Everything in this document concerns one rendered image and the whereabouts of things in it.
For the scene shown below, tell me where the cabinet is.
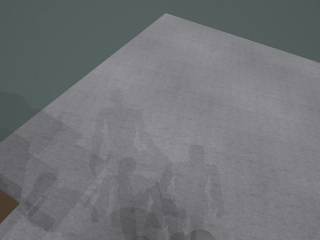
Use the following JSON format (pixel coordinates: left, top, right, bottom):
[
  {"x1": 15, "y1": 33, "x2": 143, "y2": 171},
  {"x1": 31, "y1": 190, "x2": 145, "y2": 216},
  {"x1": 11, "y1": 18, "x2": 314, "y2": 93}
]
[{"x1": 0, "y1": 189, "x2": 20, "y2": 224}]

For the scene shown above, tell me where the right robot thigh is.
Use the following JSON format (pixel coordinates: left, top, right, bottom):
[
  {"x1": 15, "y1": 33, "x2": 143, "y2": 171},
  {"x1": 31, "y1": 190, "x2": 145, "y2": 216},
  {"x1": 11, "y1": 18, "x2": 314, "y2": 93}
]
[{"x1": 186, "y1": 229, "x2": 216, "y2": 240}]

